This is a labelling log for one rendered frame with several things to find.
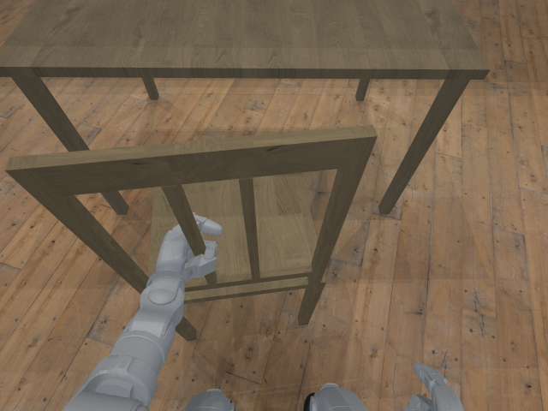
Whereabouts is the right robot shin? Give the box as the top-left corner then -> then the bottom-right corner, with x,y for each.
317,384 -> 339,393

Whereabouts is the table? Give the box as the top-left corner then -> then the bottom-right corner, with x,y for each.
0,0 -> 490,215

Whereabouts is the right robot hand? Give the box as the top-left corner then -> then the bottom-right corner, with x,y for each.
403,362 -> 464,411

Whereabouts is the robot left upper arm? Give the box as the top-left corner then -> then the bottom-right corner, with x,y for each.
65,390 -> 149,411

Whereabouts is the left robot hand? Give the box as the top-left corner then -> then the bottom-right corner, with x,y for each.
156,212 -> 223,282

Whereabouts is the chair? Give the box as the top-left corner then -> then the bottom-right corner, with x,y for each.
5,125 -> 378,341

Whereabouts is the robot left forearm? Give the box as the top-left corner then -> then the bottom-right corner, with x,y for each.
62,271 -> 185,411

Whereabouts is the robot right thigh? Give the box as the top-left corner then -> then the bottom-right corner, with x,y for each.
310,387 -> 368,411

